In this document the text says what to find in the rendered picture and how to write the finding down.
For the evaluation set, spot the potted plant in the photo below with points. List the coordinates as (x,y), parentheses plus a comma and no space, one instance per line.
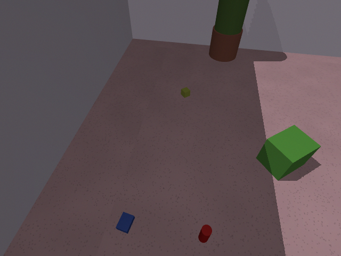
(227,30)

